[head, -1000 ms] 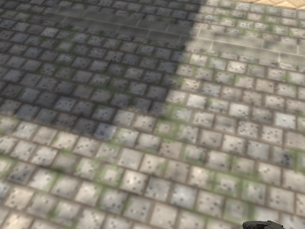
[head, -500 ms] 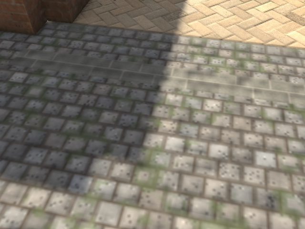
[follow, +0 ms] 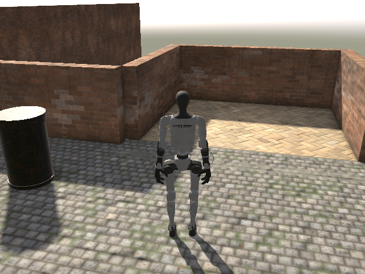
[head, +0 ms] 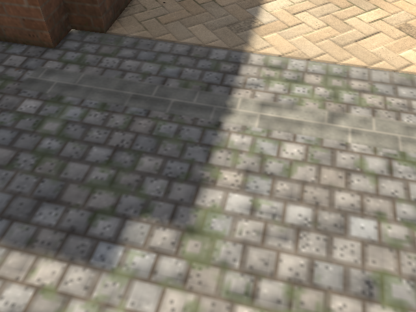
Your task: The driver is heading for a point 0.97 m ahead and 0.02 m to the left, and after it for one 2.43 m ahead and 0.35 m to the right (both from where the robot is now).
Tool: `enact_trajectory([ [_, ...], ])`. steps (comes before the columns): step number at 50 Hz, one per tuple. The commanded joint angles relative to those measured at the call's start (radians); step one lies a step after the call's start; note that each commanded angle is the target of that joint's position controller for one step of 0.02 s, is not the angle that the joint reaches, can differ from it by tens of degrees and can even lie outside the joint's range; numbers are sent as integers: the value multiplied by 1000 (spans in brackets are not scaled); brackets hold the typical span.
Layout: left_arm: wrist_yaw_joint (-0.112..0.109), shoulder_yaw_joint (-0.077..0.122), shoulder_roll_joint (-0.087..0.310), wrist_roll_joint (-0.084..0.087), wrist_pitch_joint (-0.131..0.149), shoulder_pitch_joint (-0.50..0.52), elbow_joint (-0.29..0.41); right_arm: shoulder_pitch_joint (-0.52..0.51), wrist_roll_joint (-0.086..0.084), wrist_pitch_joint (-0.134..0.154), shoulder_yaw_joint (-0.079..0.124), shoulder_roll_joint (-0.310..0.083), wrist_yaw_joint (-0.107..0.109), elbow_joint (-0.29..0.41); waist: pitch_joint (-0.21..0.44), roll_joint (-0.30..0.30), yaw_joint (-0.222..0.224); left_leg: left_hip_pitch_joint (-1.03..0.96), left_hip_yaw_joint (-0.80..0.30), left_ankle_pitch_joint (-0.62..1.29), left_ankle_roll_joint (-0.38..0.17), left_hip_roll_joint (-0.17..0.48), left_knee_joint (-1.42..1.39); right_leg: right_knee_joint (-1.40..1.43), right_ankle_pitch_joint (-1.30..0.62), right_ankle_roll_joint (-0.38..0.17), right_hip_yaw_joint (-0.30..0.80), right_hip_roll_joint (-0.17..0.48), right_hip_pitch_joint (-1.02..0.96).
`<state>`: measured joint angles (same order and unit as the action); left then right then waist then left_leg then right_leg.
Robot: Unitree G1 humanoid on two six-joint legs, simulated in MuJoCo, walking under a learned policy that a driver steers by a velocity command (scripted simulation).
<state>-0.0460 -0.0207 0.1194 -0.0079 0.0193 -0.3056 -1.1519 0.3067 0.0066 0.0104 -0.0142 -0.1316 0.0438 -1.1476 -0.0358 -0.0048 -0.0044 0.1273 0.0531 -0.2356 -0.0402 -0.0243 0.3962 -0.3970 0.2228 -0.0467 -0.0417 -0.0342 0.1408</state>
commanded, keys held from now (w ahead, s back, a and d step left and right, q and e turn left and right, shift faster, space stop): no key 0.12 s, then w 0.88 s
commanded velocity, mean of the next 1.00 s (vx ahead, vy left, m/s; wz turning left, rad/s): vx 0.33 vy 0.00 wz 0.00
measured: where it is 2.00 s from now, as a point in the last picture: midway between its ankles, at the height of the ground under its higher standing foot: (206, 220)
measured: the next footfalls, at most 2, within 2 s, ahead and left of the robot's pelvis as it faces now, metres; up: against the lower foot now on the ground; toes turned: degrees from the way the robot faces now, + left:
left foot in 0.46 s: +0.10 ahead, +0.12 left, +0.00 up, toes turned +4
right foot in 0.94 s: +0.44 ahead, -0.03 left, +0.00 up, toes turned -4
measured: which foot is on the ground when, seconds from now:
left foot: down 0.00-0.22, up 0.24-0.44, down 0.46-0.96, up 0.98-1.00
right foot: down 0.00-0.46, up 0.48-0.92, down 0.94-1.00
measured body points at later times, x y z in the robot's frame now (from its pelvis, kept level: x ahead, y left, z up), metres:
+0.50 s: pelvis +0.06 +0.04 -0.01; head +0.06 +0.06 +0.44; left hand -0.02 +0.27 -0.17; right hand +0.07 -0.20 -0.15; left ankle +0.06 +0.12 -0.75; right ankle +0.00 -0.08 -0.73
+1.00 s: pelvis +0.31 +0.03 -0.03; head +0.35 +0.03 +0.42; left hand +0.46 +0.26 -0.16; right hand +0.21 -0.19 -0.17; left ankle +0.10 +0.12 -0.67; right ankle +0.41 -0.03 -0.74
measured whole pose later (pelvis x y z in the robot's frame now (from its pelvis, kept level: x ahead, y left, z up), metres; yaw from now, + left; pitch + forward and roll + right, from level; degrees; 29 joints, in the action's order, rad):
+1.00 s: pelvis +0.31 +0.03 -0.03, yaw +1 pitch +0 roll -1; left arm 0.01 0.05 0.18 -0.03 0.08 -0.05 -0.94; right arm 0.48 0.01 0.09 0.02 -0.15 0.01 -1.12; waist -0.08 -0.01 -0.02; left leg 0.10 0.02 -0.44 -0.08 -0.02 0.98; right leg -0.59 0.16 -0.14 -0.14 -0.06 0.44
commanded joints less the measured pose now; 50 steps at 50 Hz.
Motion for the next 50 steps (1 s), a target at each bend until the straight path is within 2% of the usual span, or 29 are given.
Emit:
enact_trajectory([
  [1, -2, 9, 70, 0, 2, -71, 1, 83, 0, 1, 6, -58, 3, -6, -48, 9, -3, 30, -110, 120, -16, 113, -63, 77, -157, -20, 129, 129, 31],
  [6, -2, 8, 64, 0, 1, -80, -7, 91, 1, 1, 3, -51, 4, -18, -56, 9, -1, 40, -112, 106, -14, 115, -67, 84, -133, -21, 129, 127, 34],
  [7, -1, 7, 62, -1, 0, -91, -12, 102, 2, 0, 2, -46, 3, -23, -36, 11, 1, 35, -107, 40, -16, 106, -70, 95, -46, -24, 128, 118, 26],
  [9, 1, 27, 103, -1, -9, -105, -10, 108, 6, -3, 13, -64, 0, -18, -58, 38, 5, 82, -70, -191, -33, 53, -7, 94, 250, -54, 144, 97, 56],
  [11, 8, 45, 131, -4, -19, -149, -6, 78, 19, -5, 17, -59, -11, 11, -143, 77, 32, 235, -45, -356, -49, 17, 95, 155, 547, -113, 255, 157, 90],
  [12, 9, 54, 143, -4, -19, -191, -13, 54, 27, -1, 13, -34, -18, 31, -168, 121, 50, 306, -5, -324, -46, -2, 186, 214, 632, -152, 356, 227, 70],
  [13, 10, 63, 155, -7, -18, -212, -17, 36, 36, 6, 11, -18, -24, 47, -178, 150, 59, 338, 28, -248, -43, 8, 280, 264, 657, -194, 447, 302, 62],
  [15, 14, 73, 161, -19, -6, -204, -5, -10, 34, 24, 23, -50, -35, 85, -164, 110, 58, 392, -9, -234, -44, 49, 414, 307, 554, -231, 504, 357, 58],
  [17, 17, 80, 171, -17, 9, -163, 15, -8, 27, 40, 32, -58, -48, 105, -122, 75, 26, 390, -29, -230, -43, 69, 419, 295, 452, -213, 439, 340, 39],
  [19, 19, 81, 165, -8, 20, -115, 32, 4, 16, 50, 35, -45, -53, 113, -111, 87, -2, 272, -1, -194, -39, 51, 307, 268, 357, -173, 329, 279, 101],
  [22, 22, 87, 167, 2, 23, -70, 49, 170, 7, 53, 43, -23, -48, 56, -91, 58, -72, -72, 80, -61, -33, -25, 77, 130, 361, -139, 195, 185, 295],
  [23, 24, 81, 142, -5, 29, -55, 61, 250, 14, 57, 52, -47, -41, 34, -77, 7, -100, -199, 19, -111, -37, 9, 24, 10, 362, -118, 148, 142, 389],
  [24, 33, 61, 72, -10, 39, -23, 91, 364, 29, 66, 70, -122, -30, 21, -43, -198, -143, -284, -312, -346, -67, 242, -162, -315, 294, -74, 14, 39, 487],
  [25, 43, 61, 71, -16, 42, -5, 132, 430, 18, 56, 90, -210, -29, 8, -69, -314, -140, -272, -663, -627, -164, 414, -320, -544, 338, -66, -46, -26, 660],
  [26, 56, 73, 129, -46, 42, 24, 145, 332, 19, 49, 83, -175, -27, 29, -148, -165, -80, -142, -673, -654, -189, 424, -326, -676, 260, -74, 24, 54, 665],
  [27, 68, 72, 118, -41, 46, 45, 150, 235, 15, 55, 75, -154, -34, 66, -168, -79, -37, -73, -579, -547, -173, 382, -323, -696, 158, -71, 49, 84, 651],
  [28, 75, 68, 98, -30, 51, 30, 141, 185, 12, 66, 72, -143, -37, 84, -154, -48, -9, -52, -474, -393, -152, 333, -329, -678, 80, -56, 55, 102, 609],
  [29, 80, 72, 100, -29, 52, 25, 135, 170, 8, 77, 66, -127, -34, 92, -130, -34, 7, -58, -393, -258, -137, 300, -331, -659, 27, -41, 46, 112, 577],
  [31, 84, 77, 104, -28, 42, 31, 133, 211, 8, 91, 55, -99, -30, 72, -95, -40, 11, -101, -265, -15, -120, 245, -308, -647, -39, -22, 14, 104, 569],
  [34, 82, 76, 95, -24, 28, 129, 170, 287, 9, 97, 45, -87, -28, 43, -92, -66, -5, -141, -177, 244, -121, 221, -276, -606, -86, -5, -21, 96, 621],
  [38, 82, 62, 78, -14, 26, 321, 249, 304, 12, 102, 36, -89, -26, 42, -118, -86, -33, -116, -107, 451, -123, 197, -264, -385, -154, 4, -69, 68, 572],
  [41, 80, 55, 86, -7, 28, 388, 280, 315, 13, 106, 40, -110, -20, 34, -123, -105, -41, -141, -83, 552, -126, 210, -251, -245, -171, -25, -98, 43, 481],
  [44, 65, 69, 122, -8, 37, 313, 275, 278, 16, 109, 49, -141, -17, 33, -71, -107, 13, -205, -53, 878, -116, 233, -118, -185, -111, -85, -110, -4, 330],
  [45, 58, 80, 143, -7, 44, 209, 245, 264, 17, 107, 54, -155, -16, 33, -14, -107, 58, -226, -43, 988, -108, 232, 5, -172, -82, -105, -108, -30, 228],
  [46, 50, 94, 162, -8, 53, 50, 193, 245, 13, 101, 58, -167, -16, 36, 66, -92, 123, -200, -25, 984, -96, 215, 186, -108, -111, -126, -108, -47, 57],
  [47, 41, 114, 207, -26, 61, -103, 149, 238, 7, 99, 56, -158, -20, 47, 149, -68, 179, -39, -13, 759, -87, 184, 415, -89, -63, -157, -11, 46, -178],
  [48, 37, 138, 304, -50, 63, -218, 142, 295, -9, 97, 40, -68, -30, 78, 285, 100, 162, 224, 30, 169, -65, 69, 788, -56, 95, -239, 391, 345, -419],
  [49, 50, 141, 306, -25, 47, -166, 144, 334, -21, 93, 55, -82, -42, 77, 335, 182, 119, 445, -69, -264, -58, -59, 1026, 137, 190, -345, 795, 457, -465],
  [50, 54, 128, 255, -4, 45, -34, 163, 215, -3, 88, 66, -129, -39, 110, 158, 79, 72, 534, -110, -162, -74, 29, 1029, 176, 295, -297, 650, 410, -318],
])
